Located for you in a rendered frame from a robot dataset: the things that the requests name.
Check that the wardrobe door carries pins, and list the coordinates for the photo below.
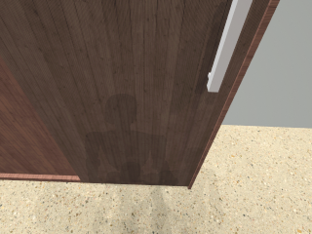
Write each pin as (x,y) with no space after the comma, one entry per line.
(26,145)
(121,85)

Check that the handle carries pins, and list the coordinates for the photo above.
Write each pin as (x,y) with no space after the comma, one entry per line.
(235,21)

